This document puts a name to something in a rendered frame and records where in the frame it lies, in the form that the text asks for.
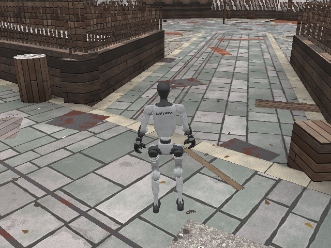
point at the robot left upper arm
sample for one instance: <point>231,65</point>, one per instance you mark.
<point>145,118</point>

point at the robot right foot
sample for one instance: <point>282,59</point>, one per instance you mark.
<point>180,206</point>

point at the right robot forearm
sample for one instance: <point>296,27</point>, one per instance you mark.
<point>189,134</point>

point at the left robot forearm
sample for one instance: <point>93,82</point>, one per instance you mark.
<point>139,136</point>

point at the robot head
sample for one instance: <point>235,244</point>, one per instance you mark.
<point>163,89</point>

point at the right robot hand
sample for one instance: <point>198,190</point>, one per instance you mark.
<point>188,141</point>

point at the robot right upper arm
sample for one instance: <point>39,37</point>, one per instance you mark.
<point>183,116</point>

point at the left robot hand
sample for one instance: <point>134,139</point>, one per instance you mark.
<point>136,146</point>

